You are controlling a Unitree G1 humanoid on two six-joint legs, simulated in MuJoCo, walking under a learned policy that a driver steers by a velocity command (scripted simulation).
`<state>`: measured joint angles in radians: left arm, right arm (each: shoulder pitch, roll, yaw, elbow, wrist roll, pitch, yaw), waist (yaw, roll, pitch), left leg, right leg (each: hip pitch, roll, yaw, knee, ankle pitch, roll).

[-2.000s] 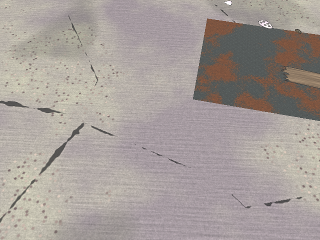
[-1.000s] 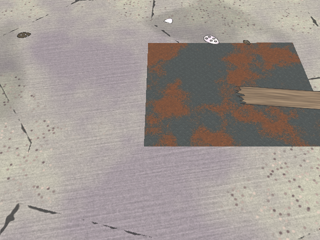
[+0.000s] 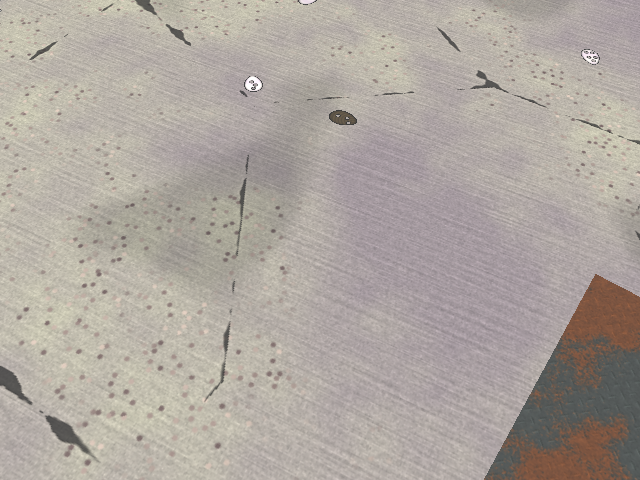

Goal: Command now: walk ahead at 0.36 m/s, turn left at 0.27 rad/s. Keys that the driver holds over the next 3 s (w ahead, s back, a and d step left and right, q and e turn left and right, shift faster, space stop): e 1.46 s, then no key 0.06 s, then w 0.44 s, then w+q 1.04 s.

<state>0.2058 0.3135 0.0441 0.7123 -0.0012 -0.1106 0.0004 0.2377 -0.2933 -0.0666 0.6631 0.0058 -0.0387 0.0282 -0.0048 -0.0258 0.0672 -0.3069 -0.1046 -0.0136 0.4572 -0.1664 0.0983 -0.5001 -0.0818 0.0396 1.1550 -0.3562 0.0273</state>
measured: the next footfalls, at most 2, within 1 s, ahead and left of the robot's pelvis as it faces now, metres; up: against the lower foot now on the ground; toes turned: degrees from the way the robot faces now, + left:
right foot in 0.30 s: +0.30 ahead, -0.14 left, +0.00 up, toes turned -4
left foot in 0.70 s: +0.32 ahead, +0.09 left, +0.00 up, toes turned -24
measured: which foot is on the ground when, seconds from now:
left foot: down 0.00-0.32, up 0.34-0.68, down 0.70-1.00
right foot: up 0.00-0.28, down 0.30-0.70, up 0.72-1.00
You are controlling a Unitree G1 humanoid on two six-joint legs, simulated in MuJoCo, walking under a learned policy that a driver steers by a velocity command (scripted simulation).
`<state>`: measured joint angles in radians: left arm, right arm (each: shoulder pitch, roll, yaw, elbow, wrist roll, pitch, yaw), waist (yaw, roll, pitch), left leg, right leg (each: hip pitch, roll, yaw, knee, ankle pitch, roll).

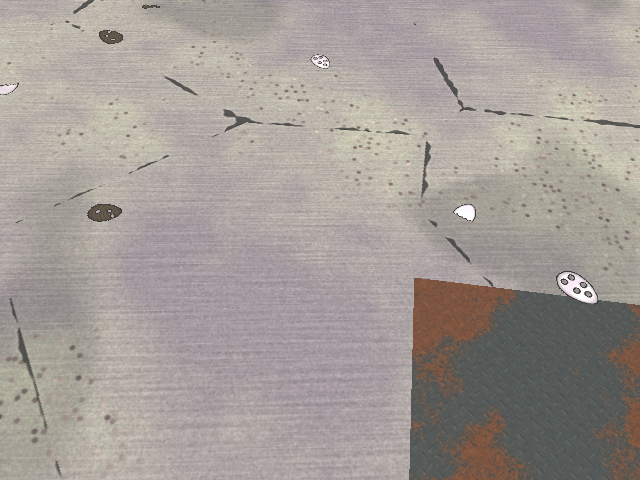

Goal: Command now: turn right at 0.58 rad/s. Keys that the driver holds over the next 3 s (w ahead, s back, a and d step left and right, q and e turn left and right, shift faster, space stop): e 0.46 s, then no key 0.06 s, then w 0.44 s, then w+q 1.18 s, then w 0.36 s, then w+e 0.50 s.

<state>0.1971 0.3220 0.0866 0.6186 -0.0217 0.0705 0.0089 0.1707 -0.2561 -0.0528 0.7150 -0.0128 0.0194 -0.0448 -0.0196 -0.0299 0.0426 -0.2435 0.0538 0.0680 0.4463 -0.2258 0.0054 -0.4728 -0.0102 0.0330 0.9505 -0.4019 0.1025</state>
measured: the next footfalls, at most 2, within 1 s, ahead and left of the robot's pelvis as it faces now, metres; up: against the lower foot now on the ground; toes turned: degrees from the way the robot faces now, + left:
right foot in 0.14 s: +0.02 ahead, -0.14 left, +0.00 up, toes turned -7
left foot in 0.58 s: +0.09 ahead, +0.08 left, +0.00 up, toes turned -24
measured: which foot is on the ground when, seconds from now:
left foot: down 0.00-0.14, up 0.16-0.56, down 0.58-1.00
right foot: up 0.00-0.12, down 0.14-0.58, up 0.60-0.98, down 1.00-1.00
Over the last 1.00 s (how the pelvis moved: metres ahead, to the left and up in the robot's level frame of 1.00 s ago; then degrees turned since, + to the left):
0.22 0.00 0.01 -28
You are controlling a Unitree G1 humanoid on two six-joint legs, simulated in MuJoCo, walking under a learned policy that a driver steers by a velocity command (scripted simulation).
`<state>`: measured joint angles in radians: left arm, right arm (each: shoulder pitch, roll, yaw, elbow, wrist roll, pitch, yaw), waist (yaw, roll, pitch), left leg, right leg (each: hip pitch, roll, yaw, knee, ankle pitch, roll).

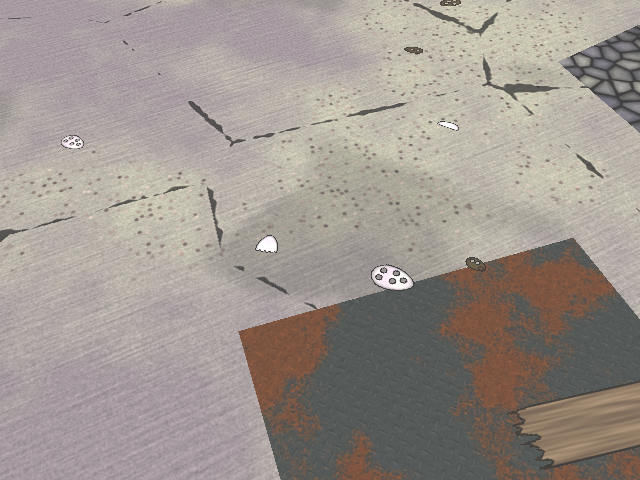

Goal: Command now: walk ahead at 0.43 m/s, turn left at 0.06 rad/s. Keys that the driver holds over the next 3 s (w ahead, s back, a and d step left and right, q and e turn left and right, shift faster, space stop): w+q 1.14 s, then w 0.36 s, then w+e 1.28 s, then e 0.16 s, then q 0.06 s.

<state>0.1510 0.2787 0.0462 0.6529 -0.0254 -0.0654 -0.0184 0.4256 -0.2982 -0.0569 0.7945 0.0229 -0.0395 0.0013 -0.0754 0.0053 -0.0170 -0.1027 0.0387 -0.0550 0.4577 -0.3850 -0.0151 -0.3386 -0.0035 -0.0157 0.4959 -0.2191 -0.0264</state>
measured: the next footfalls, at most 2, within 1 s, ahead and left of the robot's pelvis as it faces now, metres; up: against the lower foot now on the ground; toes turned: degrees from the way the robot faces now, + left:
left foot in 0.50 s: +0.40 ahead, +0.13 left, +0.00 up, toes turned +15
right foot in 0.96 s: +0.72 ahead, +0.03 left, +0.00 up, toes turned +35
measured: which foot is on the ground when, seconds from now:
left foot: down 0.00-0.00, up 0.02-0.48, down 0.50-0.98, up 1.00-1.00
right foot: down 0.00-0.48, up 0.50-0.94, down 0.96-1.00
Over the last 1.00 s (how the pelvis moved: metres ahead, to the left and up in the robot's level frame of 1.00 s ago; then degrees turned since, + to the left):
0.08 -0.09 -0.01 -22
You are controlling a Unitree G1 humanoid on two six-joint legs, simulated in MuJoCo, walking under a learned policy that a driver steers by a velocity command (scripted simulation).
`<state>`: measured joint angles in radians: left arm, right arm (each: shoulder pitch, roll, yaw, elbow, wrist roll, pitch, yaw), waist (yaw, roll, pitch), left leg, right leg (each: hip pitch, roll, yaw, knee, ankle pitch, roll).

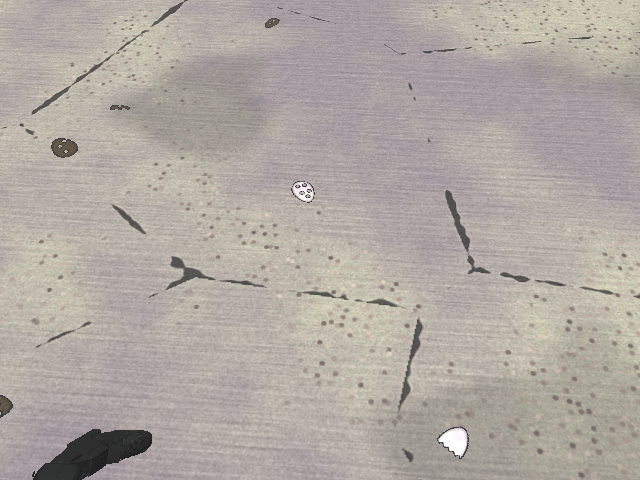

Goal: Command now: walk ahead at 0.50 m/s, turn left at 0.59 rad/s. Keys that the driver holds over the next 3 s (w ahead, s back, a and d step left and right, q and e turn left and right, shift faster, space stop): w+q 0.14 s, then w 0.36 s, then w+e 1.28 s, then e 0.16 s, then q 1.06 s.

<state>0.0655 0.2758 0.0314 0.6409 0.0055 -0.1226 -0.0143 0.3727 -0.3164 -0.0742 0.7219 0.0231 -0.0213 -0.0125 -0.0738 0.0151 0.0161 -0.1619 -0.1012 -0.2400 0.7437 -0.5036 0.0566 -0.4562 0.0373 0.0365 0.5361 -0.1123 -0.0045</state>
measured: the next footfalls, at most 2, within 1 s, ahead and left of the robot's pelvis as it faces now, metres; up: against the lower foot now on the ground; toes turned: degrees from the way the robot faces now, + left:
left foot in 0.46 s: +0.37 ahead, +0.18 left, +0.00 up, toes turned +12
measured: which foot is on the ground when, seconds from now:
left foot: up 0.00-0.44, down 0.46-1.00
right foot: down 0.00-0.48, up 0.50-1.00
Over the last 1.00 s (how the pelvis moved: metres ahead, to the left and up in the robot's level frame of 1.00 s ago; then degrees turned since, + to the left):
0.54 0.07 -0.01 31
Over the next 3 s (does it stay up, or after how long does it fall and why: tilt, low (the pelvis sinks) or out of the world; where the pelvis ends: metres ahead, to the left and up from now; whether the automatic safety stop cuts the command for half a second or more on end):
stays up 1.13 -0.07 0.01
